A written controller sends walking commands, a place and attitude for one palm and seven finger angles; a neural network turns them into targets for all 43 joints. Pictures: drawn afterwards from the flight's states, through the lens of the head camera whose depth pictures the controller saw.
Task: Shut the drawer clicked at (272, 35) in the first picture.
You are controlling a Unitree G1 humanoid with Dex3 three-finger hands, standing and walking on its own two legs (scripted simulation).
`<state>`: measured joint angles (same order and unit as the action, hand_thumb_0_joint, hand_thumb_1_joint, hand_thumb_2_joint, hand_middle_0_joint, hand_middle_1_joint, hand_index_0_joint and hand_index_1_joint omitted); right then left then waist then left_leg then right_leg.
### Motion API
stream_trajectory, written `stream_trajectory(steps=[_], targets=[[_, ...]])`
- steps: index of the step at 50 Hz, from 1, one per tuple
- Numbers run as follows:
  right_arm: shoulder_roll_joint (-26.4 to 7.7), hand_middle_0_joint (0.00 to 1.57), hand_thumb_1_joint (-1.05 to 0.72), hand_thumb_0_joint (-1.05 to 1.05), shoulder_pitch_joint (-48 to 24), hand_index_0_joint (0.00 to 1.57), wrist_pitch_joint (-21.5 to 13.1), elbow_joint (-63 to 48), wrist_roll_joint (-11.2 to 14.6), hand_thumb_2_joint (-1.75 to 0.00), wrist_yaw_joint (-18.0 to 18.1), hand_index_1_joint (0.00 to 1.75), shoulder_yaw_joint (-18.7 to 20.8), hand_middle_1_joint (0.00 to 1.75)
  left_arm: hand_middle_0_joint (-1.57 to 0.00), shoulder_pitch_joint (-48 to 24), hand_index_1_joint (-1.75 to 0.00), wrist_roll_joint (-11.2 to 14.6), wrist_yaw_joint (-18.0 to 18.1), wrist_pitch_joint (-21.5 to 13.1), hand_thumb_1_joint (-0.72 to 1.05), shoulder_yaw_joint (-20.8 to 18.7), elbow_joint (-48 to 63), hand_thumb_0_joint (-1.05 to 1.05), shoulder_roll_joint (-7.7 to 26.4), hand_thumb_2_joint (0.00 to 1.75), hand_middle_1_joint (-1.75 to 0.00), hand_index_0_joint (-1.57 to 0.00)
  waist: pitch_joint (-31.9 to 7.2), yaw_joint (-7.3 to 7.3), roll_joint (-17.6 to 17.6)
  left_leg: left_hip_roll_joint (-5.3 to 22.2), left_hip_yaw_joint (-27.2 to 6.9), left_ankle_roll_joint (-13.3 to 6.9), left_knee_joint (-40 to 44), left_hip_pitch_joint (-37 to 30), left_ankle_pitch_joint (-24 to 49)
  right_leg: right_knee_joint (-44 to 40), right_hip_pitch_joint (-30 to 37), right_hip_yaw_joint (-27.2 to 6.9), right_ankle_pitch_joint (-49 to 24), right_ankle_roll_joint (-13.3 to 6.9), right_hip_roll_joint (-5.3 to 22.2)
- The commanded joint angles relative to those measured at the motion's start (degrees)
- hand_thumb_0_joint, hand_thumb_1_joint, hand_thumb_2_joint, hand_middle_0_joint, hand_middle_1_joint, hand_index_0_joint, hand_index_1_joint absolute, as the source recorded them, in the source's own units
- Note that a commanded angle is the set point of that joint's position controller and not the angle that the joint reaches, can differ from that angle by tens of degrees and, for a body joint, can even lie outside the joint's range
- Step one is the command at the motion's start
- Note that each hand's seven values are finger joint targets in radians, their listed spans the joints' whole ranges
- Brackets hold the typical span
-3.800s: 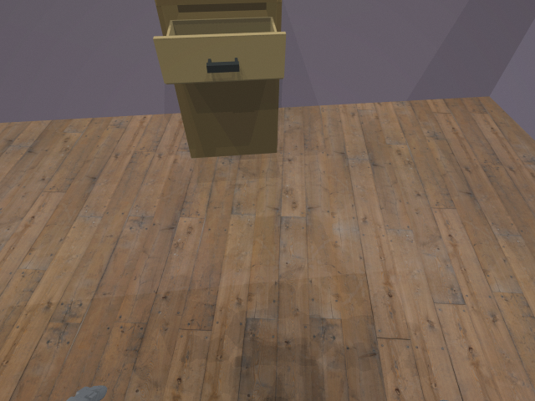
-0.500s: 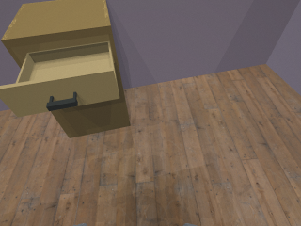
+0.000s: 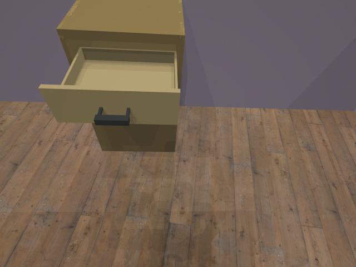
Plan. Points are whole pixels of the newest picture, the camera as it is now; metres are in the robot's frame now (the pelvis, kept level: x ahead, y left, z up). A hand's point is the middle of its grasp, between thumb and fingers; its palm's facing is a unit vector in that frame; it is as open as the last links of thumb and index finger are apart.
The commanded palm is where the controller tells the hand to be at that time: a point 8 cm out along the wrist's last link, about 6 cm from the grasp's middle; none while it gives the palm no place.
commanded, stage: take the last steps up to it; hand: left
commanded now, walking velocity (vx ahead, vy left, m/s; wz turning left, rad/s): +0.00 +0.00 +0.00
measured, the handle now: (113, 115) +0.57 +0.26 -0.07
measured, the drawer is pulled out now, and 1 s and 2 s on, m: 0.30 0.30 0.30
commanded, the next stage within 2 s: come to a stop and stand still in 1.00 s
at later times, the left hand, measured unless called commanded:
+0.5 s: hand out of the picture -0.04 +0.13 -0.16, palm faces +0.23 -0.96 -0.17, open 7.4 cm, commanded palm none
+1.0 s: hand (111, 204) +0.30 +0.21 -0.16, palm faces +0.10 -0.96 -0.25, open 7.4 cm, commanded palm none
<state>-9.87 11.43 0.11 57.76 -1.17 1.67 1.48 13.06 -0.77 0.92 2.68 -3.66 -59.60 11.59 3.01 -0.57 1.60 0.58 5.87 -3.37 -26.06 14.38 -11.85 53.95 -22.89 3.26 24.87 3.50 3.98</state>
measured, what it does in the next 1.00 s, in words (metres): walks ahead: right foot, then left foot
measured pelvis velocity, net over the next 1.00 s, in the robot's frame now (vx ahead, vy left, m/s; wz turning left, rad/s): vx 0.21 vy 0.01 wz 0.08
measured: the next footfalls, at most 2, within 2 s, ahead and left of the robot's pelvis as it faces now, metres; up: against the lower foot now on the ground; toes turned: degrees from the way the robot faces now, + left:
right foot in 0.18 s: +0.04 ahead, -0.14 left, +0.00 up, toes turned -2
left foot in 0.60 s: +0.16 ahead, +0.15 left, +0.00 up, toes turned +14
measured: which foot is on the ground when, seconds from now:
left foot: down 0.00-0.18, up 0.20-0.58, down 0.60-1.00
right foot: up 0.00-0.16, down 0.18-0.60, up 0.62-0.96, down 0.98-1.00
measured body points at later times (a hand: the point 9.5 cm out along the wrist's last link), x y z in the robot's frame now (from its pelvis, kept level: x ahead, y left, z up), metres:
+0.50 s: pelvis +0.06 -0.01 +0.00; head +0.07 -0.02 +0.45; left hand -0.05 +0.18 -0.15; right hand +0.13 -0.24 -0.16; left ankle +0.10 +0.14 -0.70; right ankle +0.00 -0.14 -0.74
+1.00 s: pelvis +0.21 +0.01 -0.02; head +0.22 -0.01 +0.43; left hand +0.29 +0.26 -0.14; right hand +0.18 -0.20 -0.19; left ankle +0.12 +0.14 -0.74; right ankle +0.28 -0.07 -0.75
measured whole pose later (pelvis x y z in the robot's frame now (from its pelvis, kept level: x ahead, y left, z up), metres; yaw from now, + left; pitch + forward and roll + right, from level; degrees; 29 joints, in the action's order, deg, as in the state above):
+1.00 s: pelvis +0.21 +0.01 -0.02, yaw +5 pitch -1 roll +3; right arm -8.4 20.8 -1.5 64.9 -1.4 0.7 2.2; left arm 7.9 -1.8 -0.8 -2.1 -3.6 -56.7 9.9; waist 2.4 1.2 -1.0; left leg 2.9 9.0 1.0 -30.6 5.7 -22.4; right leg 34.5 -21.3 6.5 12.7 -0.9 4.3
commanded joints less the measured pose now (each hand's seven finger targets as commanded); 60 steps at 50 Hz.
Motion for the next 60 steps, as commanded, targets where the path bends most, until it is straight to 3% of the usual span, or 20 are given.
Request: stream_trajectory(steps=[1, 7, 8, 9, 11, 16, 24, 27, 28, 29, 30, 31, 37, 47, 48, 49, 50, 51, 54, 60], targets=[[-9.8, 0.20, -0.90, 0.00, 3.6, 0.20, -0.3, -1.6, 0.1, -0.90, 0.2, 0.30, 2.7, 0.30, -0.20, -0.1, -0.30, 0.2, 0.7, -1.1, 0.90, 0.3, 3.9, 0.00, 2.3, 0.90, -0.30, -0.20, -6.4, 2.04, -8.5, 15.1, -13.1, -7.2, 6.8, -11.8, 28.5, -5.8, -1.4, -0.9, 1.6, 0.1, 0.2], [-8.7, 0.20, -0.90, 0.00, 1.1, 0.20, -0.1, -1.0, 0.2, -0.90, -0.7, 0.30, 2.9, 0.30, -0.20, 8.0, -0.30, -0.7, -0.1, -3.0, 0.90, 0.9, 0.7, 0.00, 1.4, 0.90, -0.30, -0.20, -3.5, -1.15, -6.7, 10.1, -13.9, -3.6, 5.6, 1.6, -10.4, -28.5, 15.3, 2.3, -7.9, -1.3, -1.9], [-6.4, 0.20, -0.90, 0.00, 1.0, 0.20, -0.1, -1.2, 0.6, -0.90, -1.0, 0.30, 2.6, 0.30, -0.20, 10.2, -0.30, -1.1, 0.0, -3.6, 0.90, 0.4, 0.0, 0.00, 3.8, 0.90, -0.30, -0.20, -0.8, -2.07, 0.9, 5.2, -10.2, -0.7, -1.5, 10.0, -16.9, -35.4, 20.8, -3.4, -3.3, -2.5, 2.5], [-3.1, 0.20, -0.90, 0.00, 0.1, 0.20, -0.2, -3.2, 0.9, -0.90, -1.4, 0.30, 1.8, 0.30, -0.20, 12.4, -0.30, -1.6, 0.4, -3.8, 0.90, -0.6, 0.1, 0.00, 8.6, 0.90, -0.30, -0.20, 2.8, -3.20, 15.2, -1.5, -2.7, 2.4, -14.3, 21.0, -19.8, -44.4, 22.3, -21.0, 10.6, -7.9, 14.9], [-6.2, 0.20, -0.90, 0.00, -5.8, 0.20, 0.4, -5.4, -0.3, -0.90, -2.5, 0.30, 2.8, 0.30, -0.20, 13.6, -0.30, -0.9, 0.9, -4.5, 0.90, -1.2, 0.6, 0.00, 10.2, 0.90, -0.30, -0.20, 7.3, -4.29, 13.5, 1.8, -7.0, 2.3, -29.9, 24.1, -16.0, -51.5, 12.6, -29.8, 19.9, -12.6, 20.9], [-3.5, 0.20, -0.90, 0.00, 0.0, 0.20, -0.2, -1.9, -0.3, -0.90, -3.4, 0.30, 2.8, 0.30, -0.20, 10.2, -0.30, -0.8, 0.5, -6.5, 0.90, 0.2, 1.0, 0.00, 4.5, 0.90, -0.30, -0.20, 5.2, -0.04, 5.6, 4.0, -4.0, 4.0, -31.6, 19.9, -2.4, -45.8, 13.9, -7.7, -7.1, -9.2, 12.8], [-1.4, 0.20, -0.90, 0.00, -5.8, 0.20, -1.4, -3.4, 0.2, -0.90, -3.8, 0.30, 1.7, 0.30, -0.20, 16.2, -0.30, -1.0, 0.4, -6.5, 0.90, -0.1, -3.4, 0.00, 5.7, 0.90, -0.30, -0.20, 3.7, -2.84, 8.6, 3.1, 0.8, 3.3, -13.2, 12.7, -4.2, -41.9, 17.5, -3.4, -16.9, -10.2, 13.4], [-2.9, 0.20, -0.90, 0.00, 2.3, 0.20, -2.4, -1.0, 0.0, -0.90, -3.1, 0.30, 1.9, 0.30, -0.20, 13.3, -0.30, -0.7, 0.3, -5.8, 0.90, -0.6, -3.3, 0.00, 5.6, 0.90, -0.30, -0.20, 1.6, 1.25, 6.1, 0.8, 3.3, 2.2, -2.4, -3.5, -1.0, -34.1, 11.0, -0.2, -14.6, -8.4, 10.2], [-5.5, 0.20, -0.90, 0.00, 9.3, 0.20, -3.0, 1.3, -0.2, -0.90, -2.5, 0.30, 2.4, 0.30, -0.20, 13.3, -0.30, -0.5, 0.1, -5.6, 0.90, -0.3, -3.3, 0.00, 4.0, 0.90, -0.30, -0.20, -2.0, 3.95, 0.1, 2.2, 1.0, 1.6, 1.0, -13.4, -2.2, -23.5, 7.6, 2.2, -16.8, -7.2, 7.6], [-11.7, 0.20, -0.90, 0.00, 15.8, 0.20, -3.4, 2.9, -0.8, -0.90, -1.6, 0.30, 3.9, 0.30, -0.20, 14.8, -0.30, -0.1, -0.4, -5.5, 0.90, 0.2, -2.3, 0.00, 0.6, 0.90, -0.30, -0.20, -6.7, 5.78, -14.1, 15.6, -16.2, -2.2, 5.2, -23.5, -4.8, -7.9, -3.5, 6.4, -4.3, -4.5, 1.8], [-15.6, 0.20, -0.90, 0.00, 21.9, 0.20, -3.0, 3.7, -0.2, -0.90, -1.0, 0.30, 4.5, 0.30, -0.20, 11.8, -0.30, -0.3, -0.4, -5.4, 0.90, 0.6, 0.3, 0.00, -0.4, 0.90, -0.30, -0.20, -7.2, 7.37, -18.4, 23.8, -28.8, -5.8, 11.5, -24.4, -3.2, 5.3, -11.0, 4.3, 9.1, -3.7, -1.9], [-13.9, 0.20, -0.90, 0.00, 19.4, 0.20, -2.8, 4.1, -0.3, -0.90, -0.6, 0.30, 4.2, 0.30, -0.20, 8.7, -0.30, -0.5, -0.1, -5.4, 0.90, 0.4, 1.0, 0.00, 0.3, 0.90, -0.30, -0.20, -5.8, 6.88, -14.5, 24.5, -28.4, -7.4, 13.3, -20.4, -8.4, 12.1, -13.5, 0.2, 8.5, -4.8, 0.0], [-5.1, 0.20, -0.90, 0.00, 7.7, 0.20, -4.7, 2.0, 0.0, -0.90, -0.1, 0.30, 1.8, 0.30, -0.20, 7.8, -0.30, -0.7, -1.4, -4.0, 0.90, 0.2, -0.7, 0.00, -1.6, 0.90, -0.30, -0.20, 0.4, 0.03, -8.1, 16.5, -8.6, -6.2, 15.1, -5.2, 8.9, 5.3, -7.2, -0.6, -6.0, -3.1, 4.1], [-6.9, 0.20, -0.90, 0.00, 7.5, 0.20, -3.0, 3.5, -0.4, -0.90, -0.6, 0.30, 2.6, 0.30, -0.20, 3.7, -0.30, -0.9, -1.6, -4.1, 0.90, -0.4, 2.2, 0.00, 0.9, 0.90, -0.30, -0.20, 1.8, -1.96, -4.0, 13.3, -4.8, -3.5, 6.1, 0.1, -0.3, -22.1, 10.8, 4.6, -13.9, -3.4, -0.9], [-5.7, 0.20, -0.90, 0.00, 7.8, 0.20, -3.0, 3.8, -0.1, -0.90, -0.7, 0.30, 2.3, 0.30, -0.20, 7.7, -0.30, -1.0, -1.3, -4.6, 0.90, -0.9, 0.9, 0.00, 3.1, 0.90, -0.30, -0.20, 0.5, -3.82, 0.0, 10.0, -2.1, -1.5, -1.7, 3.5, -2.6, -26.0, 17.9, 2.0, -14.1, -4.0, 0.1], [-2.6, 0.20, -0.90, 0.00, 9.5, 0.20, -3.2, 3.2, 0.3, -0.90, -1.1, 0.30, 1.8, 0.30, -0.20, 12.1, -0.30, -1.4, -0.8, -5.4, 0.90, -1.7, -0.3, 0.00, 7.9, 0.90, -0.30, -0.20, -2.9, -5.03, 11.4, 3.9, 3.1, 1.5, -16.4, 12.3, -10.7, -31.1, 26.6, -12.3, -14.0, -7.9, 11.1], [-2.1, 0.20, -0.90, 0.00, 9.0, 0.20, -2.7, 1.1, 0.4, -0.90, -1.2, 0.30, 1.4, 0.30, -0.20, 16.3, -0.30, -0.6, -0.4, -5.4, 0.90, -2.3, -0.4, 0.00, 12.3, 0.90, -0.30, -0.20, -5.2, -5.62, 17.2, 0.4, 2.1, 2.7, -30.5, 17.8, -24.4, -39.4, 28.4, -26.8, -17.9, -13.4, 21.5], [-3.7, 0.20, -0.90, 0.00, 7.9, 0.20, -2.3, 1.5, 0.3, -0.90, -1.0, 0.30, 1.6, 0.30, -0.20, 14.1, -0.30, 0.0, -0.2, -5.8, 0.90, -2.0, -0.2, 0.00, 11.6, 0.90, -0.30, -0.20, -6.3, -5.07, 17.2, 2.3, -4.2, 2.3, -37.5, 17.5, -22.1, -41.3, 24.7, -27.4, -19.1, -14.5, 21.1], [-2.1, 0.20, -0.90, 0.00, 6.7, 0.20, -1.9, 2.9, 0.0, -0.90, -1.3, 0.30, 1.9, 0.30, -0.20, 4.5, -0.30, 0.0, 0.3, -6.2, 0.90, -0.4, 1.9, 0.00, 5.1, 0.90, -0.30, -0.20, -1.7, -0.74, 2.5, 5.7, -5.6, 3.5, -40.3, 15.8, -9.0, -40.6, 15.2, -12.7, -24.1, -13.2, 15.0], [0.6, 0.20, -0.90, 0.00, 8.8, 0.20, 0.5, 4.4, 0.8, -0.90, -0.5, 0.30, 0.5, 0.30, -0.20, 1.5, -0.30, -0.3, 1.0, -5.3, 0.90, 0.7, 1.8, 0.00, 4.2, 0.90, -0.30, -0.20, -3.9, 1.26, 3.9, 3.3, -2.9, 6.4, -20.8, 5.6, -7.5, -36.7, 12.3, -3.1, -48.5, -12.6, 11.4]])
